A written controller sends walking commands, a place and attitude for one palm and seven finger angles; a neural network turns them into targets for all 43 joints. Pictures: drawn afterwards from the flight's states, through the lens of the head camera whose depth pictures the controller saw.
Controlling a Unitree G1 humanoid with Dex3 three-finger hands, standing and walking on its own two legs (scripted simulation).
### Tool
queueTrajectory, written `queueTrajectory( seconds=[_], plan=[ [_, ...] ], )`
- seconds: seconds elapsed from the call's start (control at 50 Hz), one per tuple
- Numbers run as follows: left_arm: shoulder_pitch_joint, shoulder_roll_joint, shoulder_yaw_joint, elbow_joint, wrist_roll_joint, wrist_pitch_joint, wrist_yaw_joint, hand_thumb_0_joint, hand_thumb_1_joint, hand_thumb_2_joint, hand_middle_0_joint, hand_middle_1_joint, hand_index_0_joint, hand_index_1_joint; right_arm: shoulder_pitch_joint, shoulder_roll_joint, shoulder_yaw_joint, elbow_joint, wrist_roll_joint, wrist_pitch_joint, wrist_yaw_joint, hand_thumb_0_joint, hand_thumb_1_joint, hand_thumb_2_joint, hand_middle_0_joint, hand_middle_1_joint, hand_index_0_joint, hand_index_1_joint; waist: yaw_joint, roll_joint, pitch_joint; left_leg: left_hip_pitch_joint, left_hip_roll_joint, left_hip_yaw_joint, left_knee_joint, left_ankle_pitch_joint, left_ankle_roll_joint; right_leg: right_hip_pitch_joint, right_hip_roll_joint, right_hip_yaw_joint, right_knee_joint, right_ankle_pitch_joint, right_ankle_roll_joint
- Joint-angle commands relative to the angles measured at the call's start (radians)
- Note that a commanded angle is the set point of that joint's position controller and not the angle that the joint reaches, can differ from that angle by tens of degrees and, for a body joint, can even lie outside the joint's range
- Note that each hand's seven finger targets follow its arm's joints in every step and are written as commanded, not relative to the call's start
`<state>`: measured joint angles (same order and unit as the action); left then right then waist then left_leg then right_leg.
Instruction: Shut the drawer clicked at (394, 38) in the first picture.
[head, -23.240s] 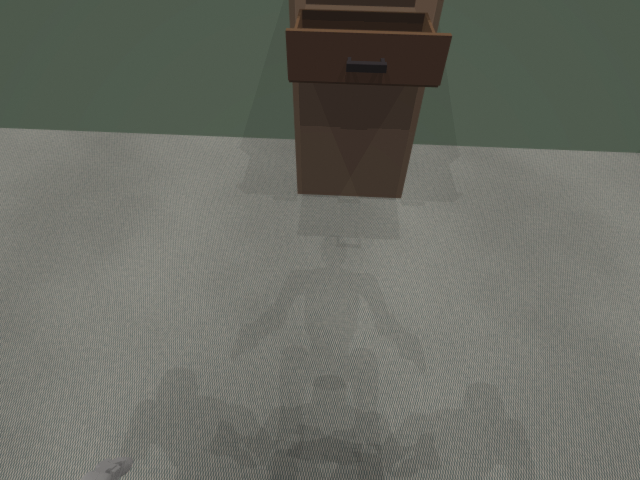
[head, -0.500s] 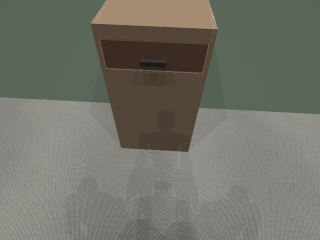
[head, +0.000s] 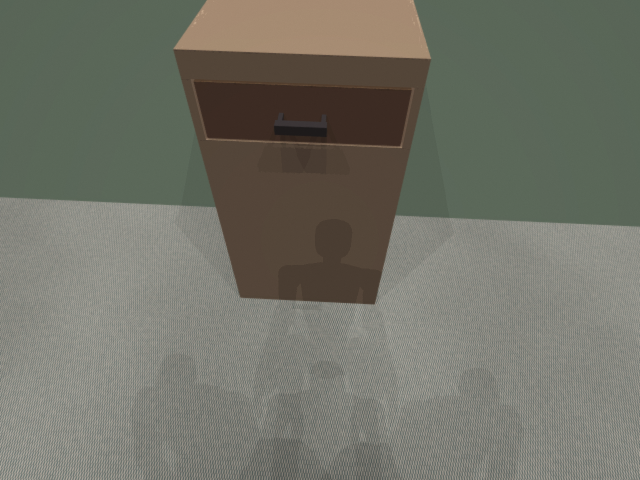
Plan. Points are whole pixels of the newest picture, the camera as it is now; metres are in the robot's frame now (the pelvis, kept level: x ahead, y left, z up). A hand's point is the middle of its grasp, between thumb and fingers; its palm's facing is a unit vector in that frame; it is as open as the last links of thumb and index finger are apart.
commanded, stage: look to check the result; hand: left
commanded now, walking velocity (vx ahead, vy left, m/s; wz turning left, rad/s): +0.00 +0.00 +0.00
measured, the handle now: (301, 123) +0.80 +0.08 +0.00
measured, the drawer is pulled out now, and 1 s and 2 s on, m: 0.00 0.00 0.00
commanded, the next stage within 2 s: stand and wait in 0.08 s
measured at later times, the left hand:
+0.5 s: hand out of the picture +0.01 +0.16 -0.18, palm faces +0.04 -0.98 -0.19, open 7.4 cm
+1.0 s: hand out of the picture +0.02 +0.16 -0.17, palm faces +0.04 -0.98 -0.22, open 7.4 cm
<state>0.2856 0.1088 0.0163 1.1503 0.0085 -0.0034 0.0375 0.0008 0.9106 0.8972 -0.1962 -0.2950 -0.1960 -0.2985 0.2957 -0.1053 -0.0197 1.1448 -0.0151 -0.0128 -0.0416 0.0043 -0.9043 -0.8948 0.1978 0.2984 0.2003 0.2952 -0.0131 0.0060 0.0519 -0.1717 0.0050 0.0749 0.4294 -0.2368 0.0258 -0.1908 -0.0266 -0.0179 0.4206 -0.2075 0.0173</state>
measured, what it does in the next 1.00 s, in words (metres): stands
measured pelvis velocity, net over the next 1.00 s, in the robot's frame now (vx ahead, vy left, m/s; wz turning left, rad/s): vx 0.00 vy -0.02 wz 0.01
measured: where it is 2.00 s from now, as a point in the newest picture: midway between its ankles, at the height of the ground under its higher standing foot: outside the picture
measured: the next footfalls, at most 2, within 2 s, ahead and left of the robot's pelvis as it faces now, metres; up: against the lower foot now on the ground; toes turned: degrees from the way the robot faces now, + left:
none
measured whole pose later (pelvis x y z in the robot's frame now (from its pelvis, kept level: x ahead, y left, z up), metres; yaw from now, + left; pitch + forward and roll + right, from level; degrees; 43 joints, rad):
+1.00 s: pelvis +0.00 -0.02 +0.00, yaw +1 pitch -2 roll +0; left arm 0.22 0.17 0.02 1.15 0.01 -0.01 0.02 0.00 0.91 0.90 -0.20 -0.30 -0.20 -0.30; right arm 0.24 -0.17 -0.02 1.15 -0.02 -0.01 -0.04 0.01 -0.90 -0.89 0.20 0.30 0.20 0.30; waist -0.02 0.01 0.05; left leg -0.14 0.03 0.05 0.38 -0.21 0.00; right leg -0.16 0.00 -0.04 0.38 -0.20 -0.01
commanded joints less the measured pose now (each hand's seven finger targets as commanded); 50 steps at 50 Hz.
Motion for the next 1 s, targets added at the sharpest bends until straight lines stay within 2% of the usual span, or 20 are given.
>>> queueTrajectory(
  seconds=[0.0,0.12,0.22,0.28,0.48,0.58,0.64,0.72,0.86,0.98],
  plan=[
    [0.071,0.09,0.015,-0.012,0.002,-0.014,0.003,0.0,0.9,0.9,-0.2,-0.3,-0.2,-0.3,0.088,-0.09,-0.013,-0.008,0.004,-0.004,-0.006,0.0,-0.9,-0.9,0.2,0.3,0.2,0.3,0.003,-0.007,0.032,0.0,0.103,-0.105,-0.095,0.099,0.017,-0.04,-0.064,0.058,-0.078,0.049,-0.043],
    [0.062,0.102,0.017,-0.015,0.001,-0.015,0.002,0.0,0.9,0.9,-0.2,-0.3,-0.2,-0.3,0.079,-0.097,-0.015,-0.008,0.004,-0.003,-0.006,0.0,-0.9,-0.9,0.2,0.3,0.2,0.3,0.002,0.002,0.04,-0.002,0.1,-0.103,-0.097,0.088,0.014,-0.039,-0.065,0.063,-0.09,0.036,-0.045],
    [0.051,0.111,0.018,-0.017,0.001,-0.016,0.001,0.0,0.9,0.9,-0.2,-0.3,-0.2,-0.3,0.074,-0.109,-0.016,-0.008,0.004,-0.005,-0.006,0.0,-0.9,-0.9,0.2,0.3,0.2,0.3,0.002,0.005,0.02,0.01,0.104,-0.104,-0.097,0.107,0.014,-0.025,-0.064,0.063,-0.088,0.054,-0.046],
    [0.046,0.118,0.02,-0.019,0.001,-0.019,0.001,0.0,0.9,0.9,-0.2,-0.3,-0.2,-0.3,0.071,-0.113,-0.016,-0.007,0.004,-0.006,-0.006,0.0,-0.9,-0.9,0.2,0.3,0.2,0.3,0.002,-0.014,0.009,0.019,0.106,-0.104,-0.093,0.133,0.014,-0.015,-0.068,0.062,-0.087,0.078,-0.049],
    [0.021,0.136,0.022,-0.021,0.001,-0.018,-0.002,0.0,0.9,0.9,-0.2,-0.3,-0.2,-0.3,0.051,-0.133,-0.015,-0.006,0.002,-0.004,-0.005,0.0,-0.9,-0.9,0.2,0.3,0.2,0.3,0.001,-0.003,0.028,0.012,0.107,-0.106,-0.106,0.107,0.009,-0.017,-0.066,0.065,-0.103,0.052,-0.05],
    [0.009,0.148,0.024,-0.024,0.0,-0.021,-0.003,0.0,0.9,0.9,-0.2,-0.3,-0.2,-0.3,0.04,-0.147,-0.017,-0.009,0.003,-0.008,-0.006,0.0,-0.9,-0.9,0.2,0.3,0.2,0.3,0.001,-0.002,-0.009,0.035,0.111,-0.108,-0.102,0.148,0.01,0.004,-0.069,0.062,-0.097,0.091,-0.052],
    [0.003,0.157,0.027,-0.028,0.002,-0.021,-0.003,0.0,0.9,0.9,-0.2,-0.3,-0.2,-0.3,0.03,-0.159,-0.018,-0.011,0.004,-0.008,-0.007,0.0,-0.9,-0.9,0.2,0.3,0.2,0.3,0.002,0.001,0.006,0.035,0.113,-0.109,-0.104,0.164,0.009,-0.002,-0.069,0.063,-0.099,0.103,-0.053],
    [-0.007,0.158,0.025,-0.024,0.001,-0.018,-0.005,0.0,0.9,0.9,-0.2,-0.3,-0.2,-0.3,0.023,-0.16,-0.016,-0.009,0.001,-0.005,-0.005,0.0,-0.9,-0.9,0.2,0.3,0.2,0.3,0.001,0.008,0.032,0.019,0.111,-0.107,-0.117,0.115,0.006,-0.013,-0.069,0.065,-0.111,0.059,-0.051],
    [-0.02,0.182,0.028,-0.03,0.001,-0.024,-0.007,0.0,0.9,0.9,-0.2,-0.3,-0.2,-0.3,0.012,-0.177,-0.019,-0.015,0.002,-0.006,-0.003,0.0,-0.9,-0.9,0.2,0.3,0.2,0.3,0.0,-0.014,-0.006,0.039,0.113,-0.107,-0.109,0.135,0.005,0.006,-0.075,0.067,-0.117,0.084,-0.054],
    [-0.036,0.19,0.029,-0.031,0.001,-0.023,-0.008,0.0,0.9,0.9,-0.2,-0.3,-0.2,-0.3,-0.005,-0.187,-0.018,-0.012,0.0,-0.005,-0.002,0.0,-0.9,-0.9,0.2,0.3,0.2,0.3,0.0,0.002,0.012,0.03,0.114,-0.109,-0.119,0.117,0.002,-0.003,-0.073,0.07,-0.124,0.063,-0.055]
  ],
)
